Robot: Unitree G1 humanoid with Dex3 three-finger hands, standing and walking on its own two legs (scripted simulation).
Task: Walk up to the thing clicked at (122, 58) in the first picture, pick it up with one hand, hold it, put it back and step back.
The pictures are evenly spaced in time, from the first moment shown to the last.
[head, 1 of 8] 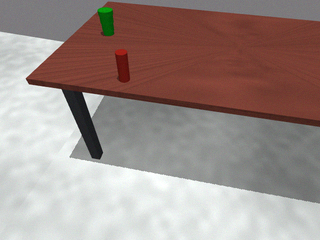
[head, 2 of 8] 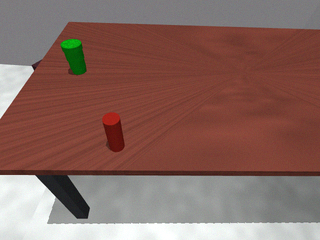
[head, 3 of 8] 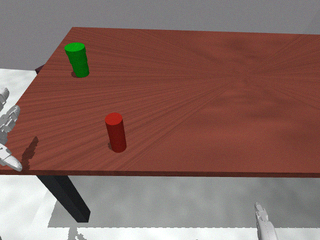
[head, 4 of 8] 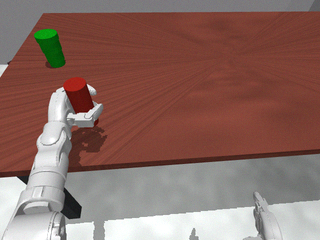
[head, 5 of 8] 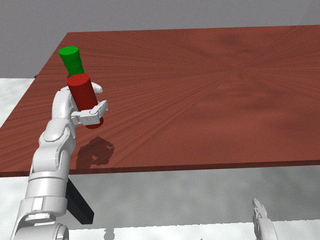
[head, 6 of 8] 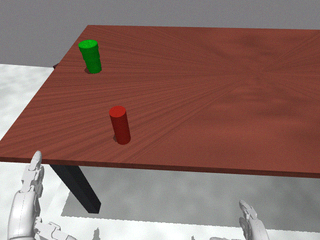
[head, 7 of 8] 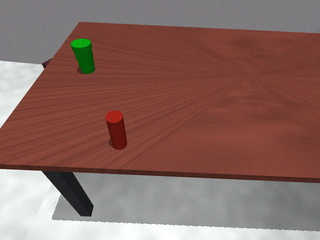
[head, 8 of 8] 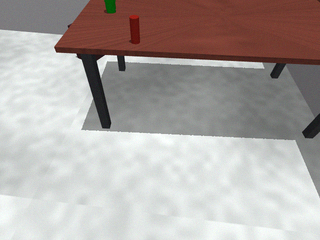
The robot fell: no
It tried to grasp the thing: yes
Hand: left
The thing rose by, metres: 0.26
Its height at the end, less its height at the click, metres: +0.00
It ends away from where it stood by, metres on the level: 0.01
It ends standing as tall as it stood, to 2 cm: yes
